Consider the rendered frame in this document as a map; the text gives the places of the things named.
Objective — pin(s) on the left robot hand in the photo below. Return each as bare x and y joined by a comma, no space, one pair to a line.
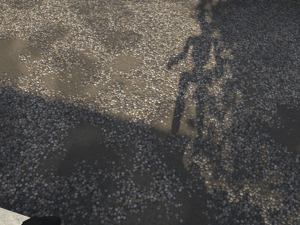
49,220

